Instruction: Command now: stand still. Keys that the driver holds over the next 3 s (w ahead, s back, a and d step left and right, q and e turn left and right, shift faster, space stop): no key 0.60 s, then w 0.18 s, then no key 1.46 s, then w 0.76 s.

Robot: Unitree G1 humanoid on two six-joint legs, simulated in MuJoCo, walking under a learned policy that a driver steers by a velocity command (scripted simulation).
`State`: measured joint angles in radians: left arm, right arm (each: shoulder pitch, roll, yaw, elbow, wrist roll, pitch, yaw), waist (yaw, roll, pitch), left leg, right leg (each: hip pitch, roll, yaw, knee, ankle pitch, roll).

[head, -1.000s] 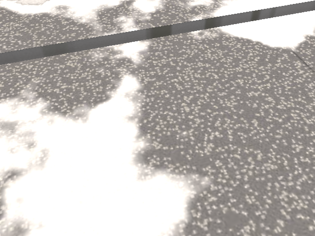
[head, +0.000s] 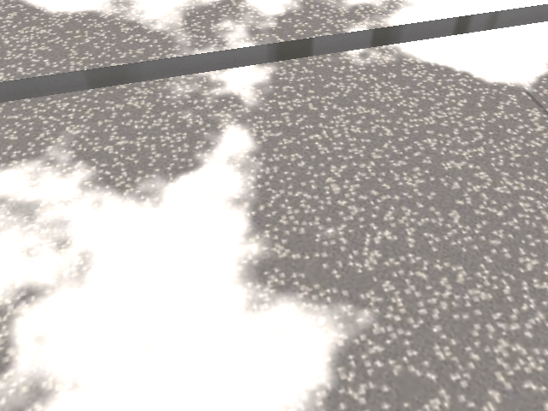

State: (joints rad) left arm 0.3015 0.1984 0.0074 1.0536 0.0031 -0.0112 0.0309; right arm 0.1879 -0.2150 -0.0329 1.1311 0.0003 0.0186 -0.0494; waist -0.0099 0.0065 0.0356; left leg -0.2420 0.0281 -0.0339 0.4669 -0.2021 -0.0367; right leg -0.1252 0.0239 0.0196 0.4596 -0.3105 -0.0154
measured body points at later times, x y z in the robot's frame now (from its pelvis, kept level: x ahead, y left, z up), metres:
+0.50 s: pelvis +0.00 +0.00 +0.00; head +0.01 +0.00 +0.45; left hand -0.02 +0.24 -0.16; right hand +0.02 -0.24 -0.16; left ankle +0.03 +0.14 -0.74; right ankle -0.04 -0.11 -0.74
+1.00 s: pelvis +0.08 +0.05 +0.00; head +0.09 +0.06 +0.45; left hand +0.09 +0.30 -0.15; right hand +0.07 -0.20 -0.14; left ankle +0.05 +0.13 -0.74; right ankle +0.00 -0.09 -0.66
